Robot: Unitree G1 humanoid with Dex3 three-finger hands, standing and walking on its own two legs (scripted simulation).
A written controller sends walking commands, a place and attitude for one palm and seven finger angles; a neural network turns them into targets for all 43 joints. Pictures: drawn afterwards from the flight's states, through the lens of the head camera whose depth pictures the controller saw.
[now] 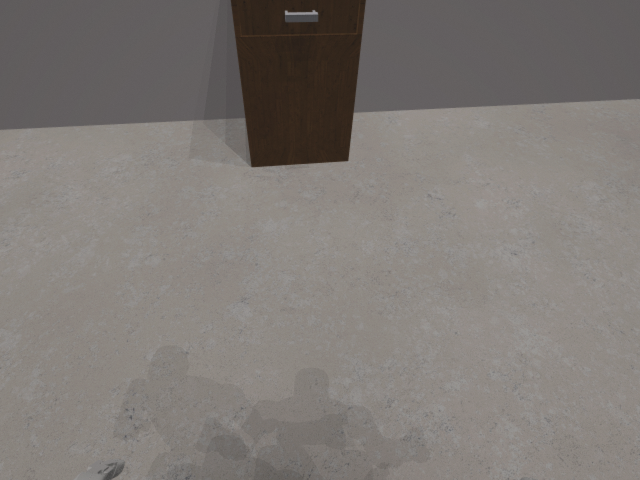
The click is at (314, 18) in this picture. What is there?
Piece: drawer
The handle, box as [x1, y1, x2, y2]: [285, 10, 317, 21]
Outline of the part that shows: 317,12 315,12 314,10 312,10 311,12 285,11 285,21 317,21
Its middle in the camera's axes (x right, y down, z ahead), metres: -0.08 -0.83 +1.44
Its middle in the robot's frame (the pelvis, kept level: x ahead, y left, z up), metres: +1.63 +0.15 -0.05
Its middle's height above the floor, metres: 0.72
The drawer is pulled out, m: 0.00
